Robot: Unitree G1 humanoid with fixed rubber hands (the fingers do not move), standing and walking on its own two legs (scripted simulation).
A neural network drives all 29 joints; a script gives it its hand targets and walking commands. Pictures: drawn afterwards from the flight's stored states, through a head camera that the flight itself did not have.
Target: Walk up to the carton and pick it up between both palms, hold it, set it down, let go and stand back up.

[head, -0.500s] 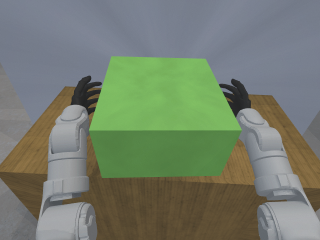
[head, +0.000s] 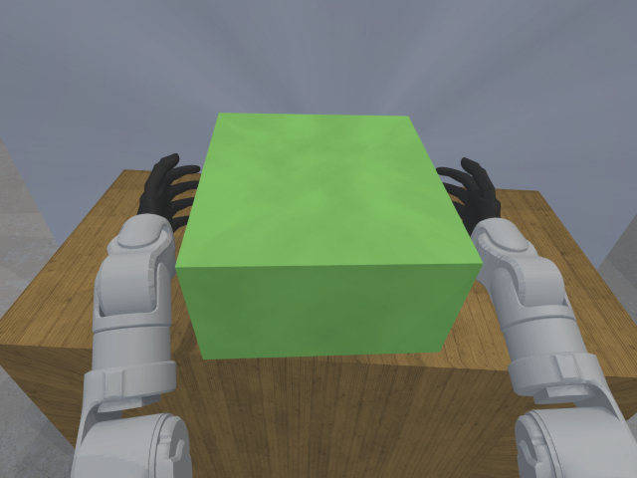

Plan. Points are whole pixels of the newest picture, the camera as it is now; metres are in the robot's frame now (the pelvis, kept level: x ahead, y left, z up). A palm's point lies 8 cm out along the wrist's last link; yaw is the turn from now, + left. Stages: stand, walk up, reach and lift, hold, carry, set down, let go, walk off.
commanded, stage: hold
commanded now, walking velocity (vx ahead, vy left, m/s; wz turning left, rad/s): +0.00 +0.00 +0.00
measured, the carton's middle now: (319, 221) +0.42 +0.00 +0.15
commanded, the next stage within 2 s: set down in 0.78 s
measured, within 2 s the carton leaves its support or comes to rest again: neither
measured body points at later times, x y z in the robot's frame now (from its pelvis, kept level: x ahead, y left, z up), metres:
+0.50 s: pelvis +0.00 +0.00 +0.00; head -0.06 +0.01 +0.45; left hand +0.38 +0.19 +0.21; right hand +0.37 -0.20 +0.20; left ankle +0.01 +0.11 -0.75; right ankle +0.00 -0.12 -0.75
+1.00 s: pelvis +0.00 +0.00 +0.00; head -0.05 +0.01 +0.45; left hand +0.39 +0.19 +0.21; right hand +0.38 -0.20 +0.20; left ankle +0.01 +0.11 -0.75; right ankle +0.00 -0.12 -0.75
